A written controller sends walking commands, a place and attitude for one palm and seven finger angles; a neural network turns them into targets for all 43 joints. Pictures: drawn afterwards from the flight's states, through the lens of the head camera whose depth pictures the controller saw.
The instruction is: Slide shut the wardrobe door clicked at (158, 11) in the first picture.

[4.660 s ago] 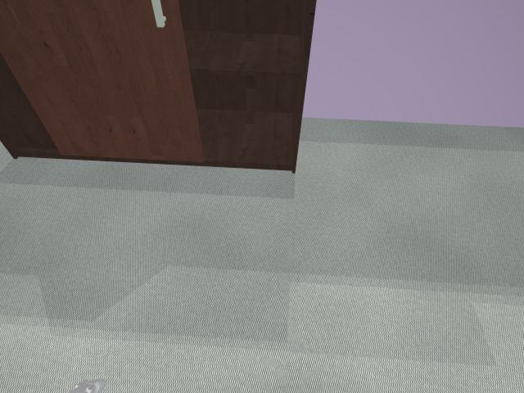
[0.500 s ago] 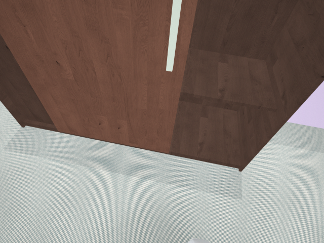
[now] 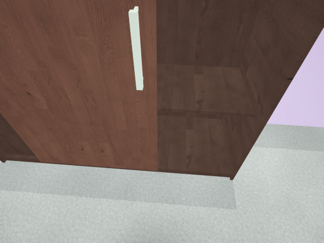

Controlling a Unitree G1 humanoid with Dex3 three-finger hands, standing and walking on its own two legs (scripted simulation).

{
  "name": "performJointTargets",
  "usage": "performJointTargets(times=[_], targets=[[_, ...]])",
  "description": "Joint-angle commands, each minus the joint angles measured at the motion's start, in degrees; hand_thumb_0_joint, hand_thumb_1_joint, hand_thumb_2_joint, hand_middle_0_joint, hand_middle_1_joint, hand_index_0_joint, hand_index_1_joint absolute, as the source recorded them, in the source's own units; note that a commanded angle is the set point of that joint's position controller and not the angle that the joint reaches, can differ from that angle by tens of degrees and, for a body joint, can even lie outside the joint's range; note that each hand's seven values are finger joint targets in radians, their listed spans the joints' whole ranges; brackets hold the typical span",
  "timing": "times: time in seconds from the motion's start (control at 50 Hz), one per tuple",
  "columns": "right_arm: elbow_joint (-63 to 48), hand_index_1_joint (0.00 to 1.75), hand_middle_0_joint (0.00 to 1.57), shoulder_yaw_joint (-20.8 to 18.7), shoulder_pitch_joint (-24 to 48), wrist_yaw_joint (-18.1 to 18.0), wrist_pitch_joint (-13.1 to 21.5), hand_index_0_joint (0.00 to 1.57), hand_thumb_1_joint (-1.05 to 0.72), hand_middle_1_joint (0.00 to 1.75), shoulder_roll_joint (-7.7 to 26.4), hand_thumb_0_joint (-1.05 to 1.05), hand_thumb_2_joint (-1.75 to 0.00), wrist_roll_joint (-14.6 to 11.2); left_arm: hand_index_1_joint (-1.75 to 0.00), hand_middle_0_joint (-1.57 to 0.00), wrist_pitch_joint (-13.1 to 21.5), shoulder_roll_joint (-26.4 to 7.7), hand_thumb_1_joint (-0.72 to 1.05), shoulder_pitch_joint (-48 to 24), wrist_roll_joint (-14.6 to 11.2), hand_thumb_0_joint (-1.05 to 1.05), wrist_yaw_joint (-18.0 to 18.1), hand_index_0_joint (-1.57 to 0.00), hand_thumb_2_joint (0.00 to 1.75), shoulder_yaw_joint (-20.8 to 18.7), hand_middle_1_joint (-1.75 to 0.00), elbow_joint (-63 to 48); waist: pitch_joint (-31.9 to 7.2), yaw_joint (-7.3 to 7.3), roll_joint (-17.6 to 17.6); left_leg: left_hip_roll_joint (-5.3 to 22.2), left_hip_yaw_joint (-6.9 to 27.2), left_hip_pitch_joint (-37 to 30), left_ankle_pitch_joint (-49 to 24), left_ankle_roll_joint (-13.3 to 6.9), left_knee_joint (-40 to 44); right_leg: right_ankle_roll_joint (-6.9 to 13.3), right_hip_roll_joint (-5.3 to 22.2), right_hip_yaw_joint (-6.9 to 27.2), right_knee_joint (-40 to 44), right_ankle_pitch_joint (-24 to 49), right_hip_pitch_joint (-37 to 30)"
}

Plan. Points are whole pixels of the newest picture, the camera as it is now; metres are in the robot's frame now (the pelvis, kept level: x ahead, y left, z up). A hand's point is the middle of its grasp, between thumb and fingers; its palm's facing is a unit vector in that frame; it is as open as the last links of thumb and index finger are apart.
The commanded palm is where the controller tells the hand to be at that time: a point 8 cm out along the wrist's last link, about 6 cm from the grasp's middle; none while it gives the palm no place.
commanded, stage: take the last steps up to it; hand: left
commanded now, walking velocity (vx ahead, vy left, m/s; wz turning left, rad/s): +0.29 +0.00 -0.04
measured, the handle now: (138, 52) +0.67 +0.12 +0.15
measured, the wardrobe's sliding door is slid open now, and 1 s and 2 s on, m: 0.50 0.50 0.50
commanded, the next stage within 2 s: come to a stop and stand still in 0.40 s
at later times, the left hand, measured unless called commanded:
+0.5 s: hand (106, 225) +0.21 +0.18 -0.17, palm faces -0.04 -0.97 -0.22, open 7.3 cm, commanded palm none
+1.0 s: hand (102, 219) +0.23 +0.20 -0.19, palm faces +0.05 -0.98 -0.21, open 7.4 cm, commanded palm none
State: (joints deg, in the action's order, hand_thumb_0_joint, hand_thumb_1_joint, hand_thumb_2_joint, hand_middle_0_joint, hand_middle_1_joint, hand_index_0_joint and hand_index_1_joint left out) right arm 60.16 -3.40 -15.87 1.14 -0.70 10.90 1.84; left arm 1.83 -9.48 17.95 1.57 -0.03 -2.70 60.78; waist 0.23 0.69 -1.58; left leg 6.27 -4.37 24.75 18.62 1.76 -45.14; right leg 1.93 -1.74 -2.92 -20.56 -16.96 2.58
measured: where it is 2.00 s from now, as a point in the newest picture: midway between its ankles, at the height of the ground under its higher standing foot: outside the picture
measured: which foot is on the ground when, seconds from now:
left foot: up 0.00-0.06, down 0.08-0.52, up 0.54-0.96, down 0.98-1.00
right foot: down 0.00-0.10, up 0.12-0.50, down 0.52-1.00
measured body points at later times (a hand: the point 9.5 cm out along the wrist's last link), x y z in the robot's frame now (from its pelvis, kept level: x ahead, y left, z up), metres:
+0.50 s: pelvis +0.15 +0.00 -0.01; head +0.16 -0.02 +0.44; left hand +0.21 +0.23 -0.15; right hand +0.07 -0.20 -0.17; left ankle +0.08 +0.13 -0.74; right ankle +0.22 -0.11 -0.73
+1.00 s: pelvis +0.18 +0.02 -0.01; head +0.20 +0.03 +0.44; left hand +0.23 +0.26 -0.17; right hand +0.26 -0.23 -0.15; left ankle +0.18 +0.13 -0.74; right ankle +0.23 -0.11 -0.74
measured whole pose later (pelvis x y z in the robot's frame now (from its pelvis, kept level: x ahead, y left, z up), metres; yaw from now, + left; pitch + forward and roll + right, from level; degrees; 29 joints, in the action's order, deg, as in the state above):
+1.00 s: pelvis +0.18 +0.02 -0.01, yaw -1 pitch -1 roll -1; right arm 57.2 -2.8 -8.2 -0.8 -1.2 10.5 1.0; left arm -2.0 -10.8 10.0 1.5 1.8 -3.3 59.3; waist 3.9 -1.2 1.3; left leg 1.6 -2.8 14.2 17.5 0.4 -32.0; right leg 0.3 4.2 -8.2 -32.0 -12.5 18.8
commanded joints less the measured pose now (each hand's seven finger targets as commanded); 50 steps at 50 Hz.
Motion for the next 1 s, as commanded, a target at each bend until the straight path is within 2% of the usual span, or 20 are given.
performJointTargets(times=[0.0, 0.04, 0.08, 0.1, 0.14, 0.2, 0.26, 0.38, 0.46, 0.48, 0.5, 0.52, 0.54, 0.6, 0.76, 0.86, 0.92, 0.94, 0.96, 0.98], targets=[[-4.48, 0.30, 0.20, -0.15, 1.72, -0.18, 3.03, 0.20, -0.90, 0.30, 2.91, 0.00, -0.90, -0.52, -0.30, -0.20, 1.11, -9.82, 0.90, 1.42, -0.29, 0.00, 0.60, -0.20, 0.90, -1.88, -0.30, -1.06, 6.72, 0.09, 7.49, -1.17, -1.39, -4.35, -2.34, -0.96, 10.77, 8.06, 15.31, 11.87, 6.32, 0.70, 7.49], [-1.43, 0.30, 0.20, -0.35, -7.16, -0.96, 3.83, 0.20, -0.90, 0.30, 4.71, 0.00, -0.90, -0.34, -0.30, -0.20, 0.73, -8.13, 0.90, 1.12, -0.65, 0.00, 0.30, -0.20, 0.90, -1.68, -0.30, -0.79, 3.76, 3.70, 0.58, -2.59, -1.70, -20.25, -3.25, -1.72, 18.36, 5.49, 10.23, 7.37, -5.56, 1.66, 15.30], [0.59, 0.30, 0.20, -1.89, -17.47, -1.93, 3.93, 0.20, -0.90, 0.30, 13.65, 0.00, -0.90, 0.34, -0.30, -0.20, 0.81, -3.46, 0.90, 2.00, -1.00, 0.00, -0.35, -0.20, 0.90, -0.73, -0.30, -3.20, -0.75, 5.63, -19.58, 18.86, 29.19, -29.87, 6.90, -10.13, 33.79, 0.79, -0.33, -2.14, -36.75, -15.72, 30.98], [0.88, 0.30, 0.20, -1.30, -15.94, -2.45, 3.67, 0.20, -0.90, 0.30, 11.67, 0.00, -0.90, 0.05, -0.30, -0.20, 0.60, -5.27, 0.90, -1.12, -0.29, 0.00, -0.05, -0.20, 0.90, -1.04, -0.30, -3.38, 1.01, 5.97, -14.93, 18.99, 29.51, -24.63, 12.21, -11.16, 36.31, 1.41, 2.14, 2.56, -44.71, -14.44, 32.38], [-1.08, 0.30, 0.20, 0.07, -9.12, -2.74, 4.16, 0.20, -0.90, 0.30, 6.91, 0.00, -0.90, -0.26, -0.30, -0.20, 0.63, -4.47, 0.90, -3.24, -0.19, 0.00, -0.89, -0.20, 0.90, -1.12, -0.30, -2.77, 6.32, 3.21, -4.13, 15.84, 21.34, -17.30, 7.20, -11.44, 36.61, 1.10, 6.55, 3.71, -48.20, -5.54, 33.82], [-0.95, 0.30, 0.20, 1.02, -5.88, -2.99, 5.31, 0.20, -0.90, 0.30, 4.17, 0.00, -0.90, -0.66, -0.30, -0.20, -0.28, -2.09, 0.90, 1.43, -0.04, 0.00, -1.01, -0.20, 0.90, -0.80, -0.30, -0.85, 3.89, -0.28, -3.70, 11.09, 8.67, -16.29, -11.13, -10.24, 35.38, -0.82, 7.64, 2.24, -42.48, -0.50, 29.09], [0.12, 0.30, 0.20, 0.93, -6.51, -2.95, 5.38, 0.20, -0.90, 0.30, 4.04, 0.00, -0.90, -0.94, -0.30, -0.20, -0.95, -1.19, 0.90, 1.15, -0.16, 0.00, -0.82, -0.20, 0.90, -0.51, -0.30, -0.92, 3.59, -0.95, -3.78, 9.75, 4.30, -17.49, -19.88, -11.20, 34.85, -1.82, 7.84, 0.61, -35.70, 1.28, 28.08], [2.10, 0.30, 0.20, -0.10, -7.71, -2.51, 4.10, 0.20, -0.90, 0.30, 4.25, 0.00, -0.90, -0.38, -0.30, -0.20, -0.96, -0.84, 0.90, -4.86, -0.18, 0.00, -0.65, -0.20, 0.90, -0.58, -0.30, -3.09, 6.87, 0.30, -5.71, 10.20, 3.32, -15.22, -13.80, -11.64, 33.34, -1.46, 7.04, -2.24, -21.12, 1.47, 23.32], [2.59, 0.30, 0.20, -0.18, -6.22, -2.29, 3.38, 0.20, -0.90, 0.30, 3.68, 0.00, -0.90, -0.54, -0.30, -0.20, 0.01, -2.97, 0.90, 2.44, 0.11, 0.00, -0.43, -0.20, 0.90, -1.30, -0.30, -0.64, 4.36, -3.46, -0.75, 6.47, 0.60, -8.85, -5.61, -7.89, 22.12, -0.55, 4.18, -4.34, -9.28, 6.89, 6.39], [2.56, 0.30, 0.20, 0.36, -7.15, -2.10, 3.53, 0.20, -0.90, 0.30, 1.82, 0.00, -0.90, -0.95, -0.30, -0.20, 0.84, -6.04, 0.90, 6.90, 0.34, 0.00, -0.04, -0.20, 0.90, -1.81, -0.30, 0.78, 1.55, -5.19, 6.72, 2.29, -2.86, -3.88, -2.57, -5.62, 11.03, 1.33, 9.40, 3.15, -5.35, 7.05, -1.66], [1.73, 0.30, 0.20, 1.12, -9.91, -1.85, 3.76, 0.20, -0.90, 0.30, -1.38, 0.00, -0.90, -1.31, -0.30, -0.20, 1.42, -10.71, 0.90, 10.32, 0.17, 0.00, 0.69, -0.20, 0.90, -2.59, -0.30, 1.35, -2.16, -4.74, 18.57, -4.46, -6.21, 4.18, 10.44, -2.85, -2.81, 6.47, 22.34, 20.46, 0.46, 17.39, -8.25], [1.32, 0.30, 0.20, 1.17, -9.04, -2.42, 2.72, 0.20, -0.90, 0.30, 0.69, 0.00, -0.90, -1.48, -0.30, -0.20, 1.27, -10.92, 0.90, 10.42, -0.87, 0.00, 1.21, -0.20, 0.90, -2.03, -0.30, 0.89, -4.04, -4.52, 14.78, -3.70, -0.88, -0.04, 17.61, -2.42, -10.17, 9.67, 25.93, 22.93, 4.39, 25.73, -1.97], [2.03, 0.30, 0.20, 1.24, -7.95, -2.75, 2.20, 0.20, -0.90, 0.30, -0.60, 0.00, -0.90, -1.54, -0.30, -0.20, 1.18, -9.45, 0.90, 4.12, -0.82, 0.00, 1.71, -0.20, 0.90, -1.47, -0.30, -0.04, -2.98, -2.48, 12.29, -2.11, 2.87, -2.19, 14.74, -1.92, -11.63, 10.10, 24.83, 19.65, 4.29, 31.91, 3.65], [3.76, 0.30, 0.20, 1.52, -8.27, -3.02, 0.27, 0.20, -0.90, 0.30, -2.01, 0.00, -0.90, -1.92, -0.30, -0.20, 0.31, -6.84, 0.90, -4.74, -0.37, 0.00, 2.61, -0.20, 0.90, -0.72, -0.30, -2.40, -1.39, 0.20, 6.43, -0.90, 4.00, -6.45, 9.56, -0.61, -7.34, 9.31, 21.54, 9.13, 1.93, 37.21, 10.83], [-0.81, 0.30, 0.20, -0.01, -1.07, -2.24, -1.98, 0.20, -0.90, 0.30, 1.12, 0.00, -0.90, -1.23, -0.30, -0.20, -1.61, -10.07, 0.90, -4.53, 0.00, 0.00, 3.10, -0.20, 0.90, -2.25, -0.30, -3.24, -2.39, -1.97, 8.24, -3.62, 3.55, -2.04, 7.10, 1.16, -6.88, 9.99, 21.94, 7.56, 0.25, 40.90, 6.81], [-3.08, 0.30, 0.20, -0.09, 0.41, -1.92, -1.49, 0.20, -0.90, 0.30, 1.35, 0.00, -0.90, -1.41, -0.30, -0.20, -2.19, -11.15, 0.90, -6.43, 0.42, 0.00, 2.80, -0.20, 0.90, -2.44, -0.30, -4.52, -2.78, -1.32, 10.44, -4.09, 2.43, -6.48, 5.04, 0.71, 2.47, 8.68, 19.95, 6.82, 0.56, 28.70, 8.50], [-2.05, 0.30, 0.20, 0.34, -2.92, -1.93, -0.58, 0.20, -0.90, 0.30, 1.56, 0.00, -0.90, -1.28, -0.30, -0.20, -2.64, -10.18, 0.90, -7.23, -0.18, 0.00, 2.52, -0.20, 0.90, -2.18, -0.30, -4.05, -3.20, 0.51, 9.21, -4.03, 0.97, -17.23, -6.76, 0.06, 19.11, 4.20, 16.57, 5.06, -2.31, 13.26, 13.93], [-2.33, 0.30, 0.20, 0.22, -3.23, -1.93, -0.01, 0.20, -0.90, 0.30, 3.92, 0.00, -0.90, -1.04, -0.30, -0.20, -2.99, -8.19, 0.90, -6.32, -0.55, 0.00, 2.30, -0.20, 0.90, -1.69, -0.30, -4.51, -2.10, 0.31, 1.32, -0.46, 5.11, -18.75, -8.20, -1.15, 24.46, 1.70, 12.57, 3.15, -6.97, 5.66, 17.19], [-3.91, 0.30, 0.20, -0.19, -1.39, -2.05, 0.35, 0.20, -0.90, 0.30, 7.38, 0.00, -0.90, -0.46, -0.30, -0.20, -3.28, -5.28, 0.90, -4.89, -0.85, 0.00, 1.94, -0.20, 0.90, -1.20, -0.30, -5.17, -0.63, -0.81, -10.89, 8.78, 15.57, -13.99, -13.10, -4.80, 30.03, -1.43, 6.92, -1.45, -12.03, -2.91, 18.70], [-5.11, 0.30, 0.20, -0.13, 2.04, -2.48, 0.19, 0.20, -0.90, 0.30, 8.76, 0.00, -0.90, -0.29, -0.30, -0.20, -3.61, -5.00, 0.90, -5.99, -0.69, 0.00, 1.94, -0.20, 0.90, -0.82, -0.30, -5.13, 1.58, -0.87, -13.80, 12.31, 19.98, -8.72, -14.78, -8.11, 34.23, -2.44, 4.47, -1.01, -19.44, -10.04, 18.53]])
